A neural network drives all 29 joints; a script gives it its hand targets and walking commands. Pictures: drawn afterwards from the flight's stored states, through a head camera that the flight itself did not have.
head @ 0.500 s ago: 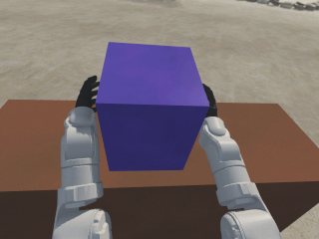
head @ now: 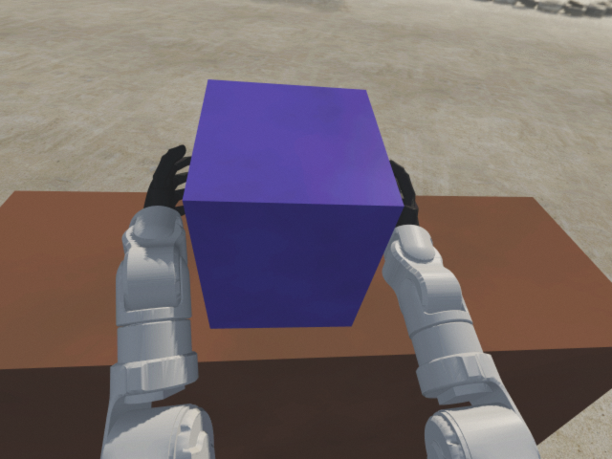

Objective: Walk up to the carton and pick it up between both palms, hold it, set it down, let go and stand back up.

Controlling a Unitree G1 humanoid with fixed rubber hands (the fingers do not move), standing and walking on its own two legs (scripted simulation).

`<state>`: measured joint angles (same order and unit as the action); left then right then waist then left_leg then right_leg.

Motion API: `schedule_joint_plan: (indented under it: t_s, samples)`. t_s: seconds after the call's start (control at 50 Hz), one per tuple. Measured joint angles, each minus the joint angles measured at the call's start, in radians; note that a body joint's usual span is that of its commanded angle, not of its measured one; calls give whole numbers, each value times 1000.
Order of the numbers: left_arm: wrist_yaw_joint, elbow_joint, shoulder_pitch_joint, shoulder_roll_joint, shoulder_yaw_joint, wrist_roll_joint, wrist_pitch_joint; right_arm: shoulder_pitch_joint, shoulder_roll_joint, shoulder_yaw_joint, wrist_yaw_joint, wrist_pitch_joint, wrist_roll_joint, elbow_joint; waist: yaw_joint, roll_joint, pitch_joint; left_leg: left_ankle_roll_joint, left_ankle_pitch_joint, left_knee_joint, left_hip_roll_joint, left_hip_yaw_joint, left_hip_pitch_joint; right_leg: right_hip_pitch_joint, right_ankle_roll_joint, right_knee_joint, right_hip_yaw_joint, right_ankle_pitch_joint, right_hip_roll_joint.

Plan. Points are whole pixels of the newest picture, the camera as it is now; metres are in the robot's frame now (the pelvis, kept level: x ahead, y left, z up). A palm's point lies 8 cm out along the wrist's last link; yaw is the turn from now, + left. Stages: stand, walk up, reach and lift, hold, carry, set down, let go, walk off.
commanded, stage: hold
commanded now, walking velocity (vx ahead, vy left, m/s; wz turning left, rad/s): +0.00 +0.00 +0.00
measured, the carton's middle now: (285, 213) +0.39 +0.01 +0.17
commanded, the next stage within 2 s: none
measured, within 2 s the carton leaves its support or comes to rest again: neither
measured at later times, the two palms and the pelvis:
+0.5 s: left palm (164, 208) +0.36 +0.15 +0.21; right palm (400, 223) +0.35 -0.14 +0.18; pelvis +0.00 +0.00 +0.00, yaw +0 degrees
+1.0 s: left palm (162, 210) +0.36 +0.15 +0.20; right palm (398, 224) +0.35 -0.14 +0.18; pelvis +0.00 +0.00 +0.00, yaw +0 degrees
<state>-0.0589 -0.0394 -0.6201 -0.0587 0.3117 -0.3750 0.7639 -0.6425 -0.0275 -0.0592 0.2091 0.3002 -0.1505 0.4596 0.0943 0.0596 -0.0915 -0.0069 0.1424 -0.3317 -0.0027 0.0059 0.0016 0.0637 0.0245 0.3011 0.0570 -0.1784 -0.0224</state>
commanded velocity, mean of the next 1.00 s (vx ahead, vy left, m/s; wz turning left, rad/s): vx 0.00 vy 0.00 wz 0.00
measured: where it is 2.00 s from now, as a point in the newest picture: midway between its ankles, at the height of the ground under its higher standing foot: outside the picture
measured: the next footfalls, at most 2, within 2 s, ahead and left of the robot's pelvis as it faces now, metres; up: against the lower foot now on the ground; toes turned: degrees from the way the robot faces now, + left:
none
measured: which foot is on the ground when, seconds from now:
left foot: down 0.00-1.00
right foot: down 0.00-1.00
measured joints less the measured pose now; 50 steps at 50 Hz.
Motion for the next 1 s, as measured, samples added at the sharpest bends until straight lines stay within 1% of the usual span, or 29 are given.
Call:
schedule_joint_plan:
  t_s: [0.2, 0.62, 0.7, 1.0]
  samples:
    - [0, 8, 10, 0, 0, 1, 5, 3, -2, 4, 0, 3, -2, 1, -3, 3, 4, 1, 1, -2, 1, -1, 0, -1, 1, 3, -1, -2, -1]
    - [-2, -34, -27, -1, 13, -10, 3, -22, -1, -15, -4, 5, 10, 31, -6, 0, 4, -1, -6, 7, 1, -6, -4, -3, 1, 2, -5, 4, -1]
    - [-3, -19, -15, 1, 9, -6, 2, -16, -2, -9, -2, 4, 6, 19, -5, 1, 7, 0, -5, 5, 2, -5, 0, -4, 1, 2, -4, 3, -1]
    - [-2, -15, -8, 1, 3, -6, -3, -5, -5, -10, -3, -5, 11, 15, 0, 2, -1, -2, -2, 1, -3, 1, -3, 3, -2, 0, 3, 1, 3]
